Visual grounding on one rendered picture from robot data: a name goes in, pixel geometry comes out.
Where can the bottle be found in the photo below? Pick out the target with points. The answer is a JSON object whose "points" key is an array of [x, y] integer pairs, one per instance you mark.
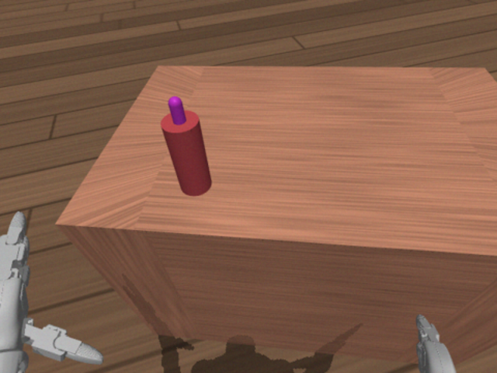
{"points": [[184, 139]]}

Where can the left robot hand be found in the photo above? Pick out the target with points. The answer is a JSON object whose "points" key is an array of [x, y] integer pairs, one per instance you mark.
{"points": [[15, 328]]}

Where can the right robot hand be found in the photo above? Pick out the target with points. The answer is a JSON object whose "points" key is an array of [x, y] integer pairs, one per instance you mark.
{"points": [[433, 356]]}

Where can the left robot arm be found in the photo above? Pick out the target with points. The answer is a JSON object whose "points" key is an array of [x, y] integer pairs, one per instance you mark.
{"points": [[13, 361]]}

